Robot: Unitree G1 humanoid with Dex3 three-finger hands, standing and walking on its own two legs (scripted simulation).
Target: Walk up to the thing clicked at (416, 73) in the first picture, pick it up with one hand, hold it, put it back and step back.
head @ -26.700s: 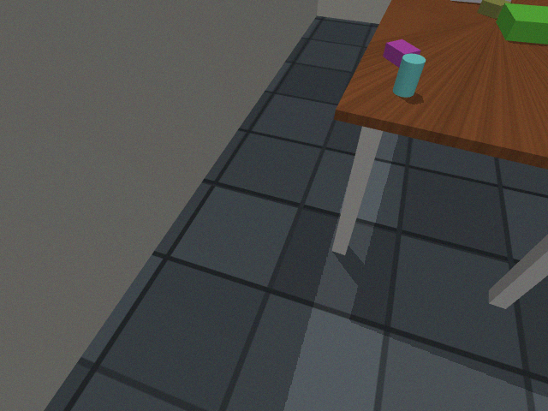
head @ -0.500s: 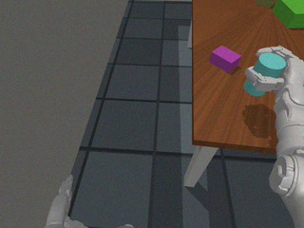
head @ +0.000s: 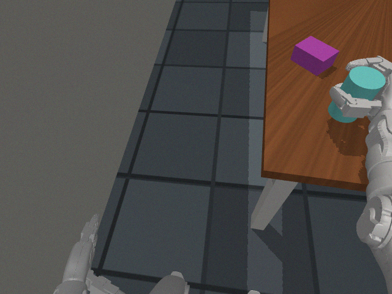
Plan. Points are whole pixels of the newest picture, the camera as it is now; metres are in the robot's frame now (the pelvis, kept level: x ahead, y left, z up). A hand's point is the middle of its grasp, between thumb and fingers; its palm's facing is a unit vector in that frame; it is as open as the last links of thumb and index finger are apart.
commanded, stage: lower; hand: right
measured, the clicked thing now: (353, 96) +0.50 -0.23 +0.11
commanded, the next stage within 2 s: loosen in 0.54 s
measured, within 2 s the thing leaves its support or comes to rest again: rests again in 0.44 s
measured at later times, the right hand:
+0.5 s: hand (343, 99) +0.51 -0.22 +0.09, palm faces +0.18 +0.98 +0.01, open 8.2 cm
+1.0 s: hand (346, 96) +0.52 -0.22 +0.09, palm faces +0.19 +0.98 +0.02, open 9.3 cm
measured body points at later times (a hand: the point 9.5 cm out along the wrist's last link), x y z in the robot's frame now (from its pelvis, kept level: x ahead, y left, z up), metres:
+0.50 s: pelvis +0.00 +0.01 -0.02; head +0.10 -0.01 +0.42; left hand +0.15 +0.27 -0.05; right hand +0.50 -0.27 +0.09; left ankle +0.03 +0.15 -0.70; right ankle -0.01 -0.12 -0.70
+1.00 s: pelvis +0.00 +0.01 -0.02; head +0.10 -0.01 +0.42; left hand +0.15 +0.27 -0.05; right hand +0.50 -0.27 +0.09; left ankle +0.03 +0.15 -0.70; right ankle -0.01 -0.12 -0.70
